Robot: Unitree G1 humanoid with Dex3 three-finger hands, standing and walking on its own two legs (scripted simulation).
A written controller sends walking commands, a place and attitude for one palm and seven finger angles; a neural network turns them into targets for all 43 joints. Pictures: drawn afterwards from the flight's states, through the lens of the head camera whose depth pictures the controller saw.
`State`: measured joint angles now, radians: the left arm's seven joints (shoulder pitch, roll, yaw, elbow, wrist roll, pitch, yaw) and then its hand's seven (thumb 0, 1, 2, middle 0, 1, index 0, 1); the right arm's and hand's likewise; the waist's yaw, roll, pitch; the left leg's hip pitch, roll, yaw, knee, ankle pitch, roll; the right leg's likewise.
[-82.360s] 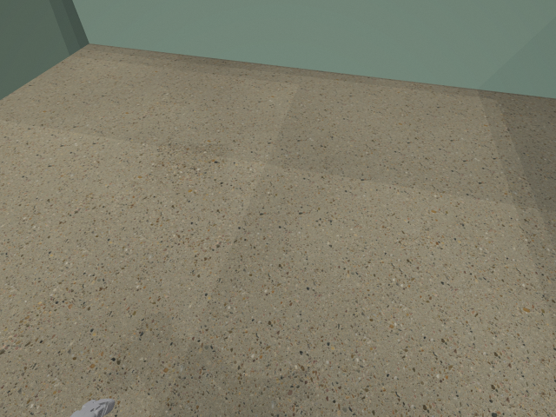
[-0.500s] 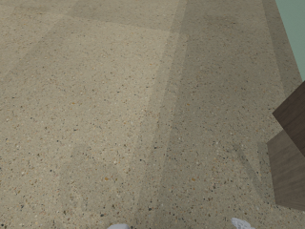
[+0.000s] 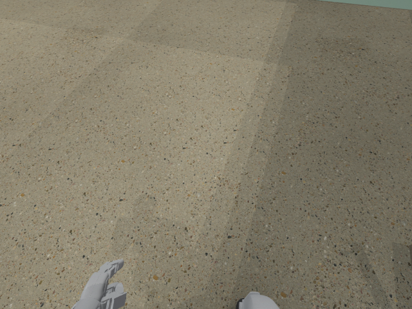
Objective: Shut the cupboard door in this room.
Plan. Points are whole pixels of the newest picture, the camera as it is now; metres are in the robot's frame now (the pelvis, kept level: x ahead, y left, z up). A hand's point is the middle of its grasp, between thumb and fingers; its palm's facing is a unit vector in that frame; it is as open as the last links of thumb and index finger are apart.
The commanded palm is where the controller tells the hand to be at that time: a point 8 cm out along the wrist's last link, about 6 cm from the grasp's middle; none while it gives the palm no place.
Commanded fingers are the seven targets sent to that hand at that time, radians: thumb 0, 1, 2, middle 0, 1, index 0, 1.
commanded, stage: walk to a spot facing it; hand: left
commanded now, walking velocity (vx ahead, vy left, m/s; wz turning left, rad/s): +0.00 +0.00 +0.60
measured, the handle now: out of the picture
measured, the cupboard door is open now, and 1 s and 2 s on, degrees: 27 27 27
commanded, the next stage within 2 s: turn to face it in 0.28 s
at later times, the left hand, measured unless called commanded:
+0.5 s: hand out of the picture +0.07 +0.21 -0.18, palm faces +0.37 -0.90 -0.23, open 7.4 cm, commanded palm none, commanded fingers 0.00 0.90 0.90 -0.20 -0.30 -0.20 -0.30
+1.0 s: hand (123, 268) +0.23 +0.21 -0.15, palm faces +0.09 -0.96 -0.27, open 7.4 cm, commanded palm none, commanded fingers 0.00 0.90 0.90 -0.20 -0.30 -0.20 -0.30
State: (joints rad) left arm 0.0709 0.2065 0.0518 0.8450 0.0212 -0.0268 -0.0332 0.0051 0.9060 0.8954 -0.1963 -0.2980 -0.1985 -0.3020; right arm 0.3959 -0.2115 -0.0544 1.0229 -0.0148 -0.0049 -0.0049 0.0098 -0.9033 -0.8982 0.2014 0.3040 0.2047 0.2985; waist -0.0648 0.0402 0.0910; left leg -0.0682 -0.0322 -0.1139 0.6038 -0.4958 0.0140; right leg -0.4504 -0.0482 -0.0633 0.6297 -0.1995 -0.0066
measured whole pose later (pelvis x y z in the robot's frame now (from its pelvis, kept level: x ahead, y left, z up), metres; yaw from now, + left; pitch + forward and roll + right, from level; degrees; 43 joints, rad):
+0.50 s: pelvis +0.13 +0.02 +0.00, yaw +18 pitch +0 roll -1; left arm 0.30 0.23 0.05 0.95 0.01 0.02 0.03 0.00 0.91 0.90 -0.20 -0.30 -0.20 -0.30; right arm 0.06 -0.23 -0.03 0.85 -0.02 0.01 0.02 0.01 -0.91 -0.90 0.19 0.30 0.20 0.30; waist 0.04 -0.04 0.13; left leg -0.41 0.01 0.12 0.69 -0.25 0.08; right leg -0.25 -0.14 -0.21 0.90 -0.57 0.04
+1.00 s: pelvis +0.17 +0.00 +0.00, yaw +2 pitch +0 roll +0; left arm 0.22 0.18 0.07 0.91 0.03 0.04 -0.01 0.00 0.91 0.90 -0.20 -0.30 -0.20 -0.30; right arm 0.18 -0.26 -0.08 0.94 -0.02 0.07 -0.03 0.00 -0.91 -0.90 0.20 0.30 0.20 0.30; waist 0.01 0.06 0.08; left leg -0.38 0.11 0.18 0.92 -0.52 -0.02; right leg -0.31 0.00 -0.08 0.67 -0.35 -0.04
